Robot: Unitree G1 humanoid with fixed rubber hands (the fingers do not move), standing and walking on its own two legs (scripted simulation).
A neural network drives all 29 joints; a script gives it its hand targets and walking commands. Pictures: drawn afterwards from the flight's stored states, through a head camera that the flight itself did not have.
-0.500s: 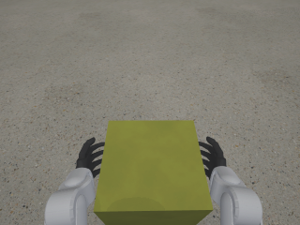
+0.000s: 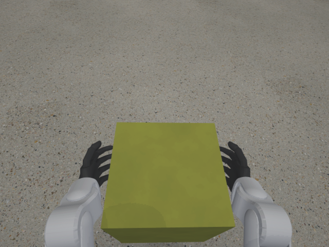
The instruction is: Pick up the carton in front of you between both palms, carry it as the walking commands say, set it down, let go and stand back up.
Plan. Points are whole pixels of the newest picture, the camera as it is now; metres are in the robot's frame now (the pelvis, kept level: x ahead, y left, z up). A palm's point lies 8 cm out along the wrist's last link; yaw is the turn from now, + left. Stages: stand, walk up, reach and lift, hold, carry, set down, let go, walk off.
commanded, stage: carry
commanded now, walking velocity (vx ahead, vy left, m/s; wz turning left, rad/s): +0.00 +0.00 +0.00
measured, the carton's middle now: (164, 188) +0.24 +0.00 +0.01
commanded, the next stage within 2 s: hold in 1.70 s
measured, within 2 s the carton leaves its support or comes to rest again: neither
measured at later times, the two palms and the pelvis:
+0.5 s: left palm (99, 146) +0.32 +0.15 +0.08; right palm (225, 140) +0.33 -0.15 +0.08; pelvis +0.10 -0.01 -0.01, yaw +3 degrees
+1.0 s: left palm (95, 164) +0.27 +0.15 +0.08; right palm (228, 157) +0.29 -0.15 +0.07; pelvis +0.05 -0.01 -0.01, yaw +3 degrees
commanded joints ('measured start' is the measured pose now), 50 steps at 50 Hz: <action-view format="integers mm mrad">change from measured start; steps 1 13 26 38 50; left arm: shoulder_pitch -280 -347 -322 -350 -407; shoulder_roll -637 -651 -633 -627 -577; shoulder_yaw -548 -512 -526 -516 -505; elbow -89 -10 -39 -27 87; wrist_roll -154 -181 -169 -165 -138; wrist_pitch -4 23 14 25 20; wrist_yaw -17 -18 -16 -15 -56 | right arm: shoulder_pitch -298 -358 -326 -360 -414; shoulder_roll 627 645 627 619 572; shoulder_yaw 558 535 532 535 521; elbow -104 -49 -63 -59 59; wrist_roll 166 148 141 143 110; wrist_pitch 9 49 34 44 38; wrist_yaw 43 13 17 17 56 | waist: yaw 18 19 19 18 21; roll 138 -13 45 30 25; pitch -253 -306 -268 -183 -142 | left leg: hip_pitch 63 64 103 42 -14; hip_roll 158 96 117 118 112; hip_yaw -44 -102 -103 -117 -133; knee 19 117 110 54 -1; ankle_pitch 328 365 510 198 8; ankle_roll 0 -74 -66 -44 -31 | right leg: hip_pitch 254 346 274 229 210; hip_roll -24 -130 -96 -107 -107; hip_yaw -26 62 34 54 69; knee -156 17 43 -22 -83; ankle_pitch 240 751 534 307 144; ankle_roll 8 -62 -40 -45 -38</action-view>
